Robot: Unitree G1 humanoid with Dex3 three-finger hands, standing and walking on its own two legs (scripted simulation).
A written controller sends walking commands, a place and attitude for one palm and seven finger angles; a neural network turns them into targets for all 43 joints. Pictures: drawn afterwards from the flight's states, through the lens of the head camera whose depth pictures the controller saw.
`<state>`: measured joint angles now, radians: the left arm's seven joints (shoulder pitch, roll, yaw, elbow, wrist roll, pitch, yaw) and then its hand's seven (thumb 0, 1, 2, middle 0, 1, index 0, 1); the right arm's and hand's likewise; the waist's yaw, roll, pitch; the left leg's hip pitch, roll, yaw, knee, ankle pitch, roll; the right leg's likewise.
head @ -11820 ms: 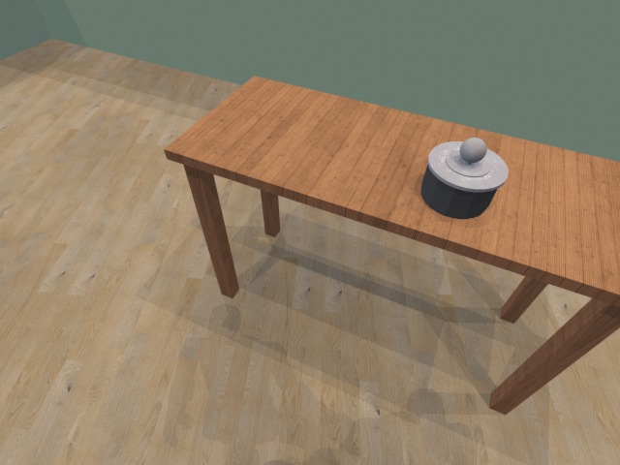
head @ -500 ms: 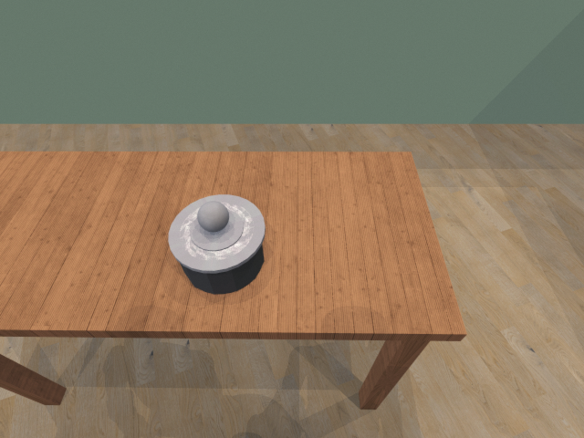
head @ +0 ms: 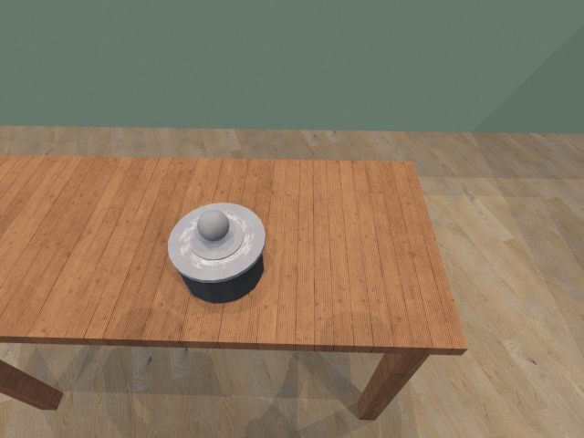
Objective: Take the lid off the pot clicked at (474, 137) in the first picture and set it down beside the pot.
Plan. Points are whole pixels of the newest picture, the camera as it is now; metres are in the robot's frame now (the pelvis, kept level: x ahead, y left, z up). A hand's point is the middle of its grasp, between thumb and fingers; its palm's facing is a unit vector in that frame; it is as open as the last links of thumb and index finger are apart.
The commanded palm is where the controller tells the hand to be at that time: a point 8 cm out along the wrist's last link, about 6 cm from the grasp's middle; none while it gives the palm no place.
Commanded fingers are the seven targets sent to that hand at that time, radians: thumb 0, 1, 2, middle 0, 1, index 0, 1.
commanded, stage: look again from close up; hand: left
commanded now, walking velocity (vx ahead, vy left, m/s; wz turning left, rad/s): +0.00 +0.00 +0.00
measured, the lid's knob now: (213, 225) +0.41 +0.16 +0.04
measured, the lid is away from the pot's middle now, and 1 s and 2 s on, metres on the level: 0.00 0.00 0.00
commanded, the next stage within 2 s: lift the closed hand beside the body in 0.72 s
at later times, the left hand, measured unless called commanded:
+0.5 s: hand out of the picture +0.04 +0.17 -0.16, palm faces +0.04 -0.97 -0.25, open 7.4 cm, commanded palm none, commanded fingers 0.00 0.90 0.90 -0.20 -0.30 -0.20 -0.30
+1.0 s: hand out of the picture +0.11 +0.19 -0.10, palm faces +0.19 -0.94 -0.30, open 6.8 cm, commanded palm +0.07 +0.23 -0.06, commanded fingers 0.00 0.90 0.90 -0.64 -0.78 -0.64 -0.78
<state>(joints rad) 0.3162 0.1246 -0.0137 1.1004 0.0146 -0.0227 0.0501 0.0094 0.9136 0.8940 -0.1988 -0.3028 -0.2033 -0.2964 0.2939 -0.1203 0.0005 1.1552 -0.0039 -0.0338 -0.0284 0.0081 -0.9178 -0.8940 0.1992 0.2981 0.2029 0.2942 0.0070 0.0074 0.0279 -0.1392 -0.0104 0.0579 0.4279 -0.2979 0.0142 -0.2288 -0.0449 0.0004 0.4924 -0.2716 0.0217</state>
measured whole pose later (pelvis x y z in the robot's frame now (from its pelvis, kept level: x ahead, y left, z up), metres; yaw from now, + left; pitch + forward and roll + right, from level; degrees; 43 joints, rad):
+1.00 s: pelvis -0.02 -0.01 +0.00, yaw +3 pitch -1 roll +0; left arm 0.38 0.15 0.02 0.48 0.01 0.00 0.12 0.01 0.90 0.89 -0.31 -0.42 -0.31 -0.41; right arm 0.28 -0.22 -0.02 0.89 0.02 -0.19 -0.02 0.01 -0.92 -0.89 0.20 0.30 0.21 0.29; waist 0.00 0.04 -0.01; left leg -0.18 -0.01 0.01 0.48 -0.29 0.01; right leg -0.23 -0.05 -0.05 0.51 -0.27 0.02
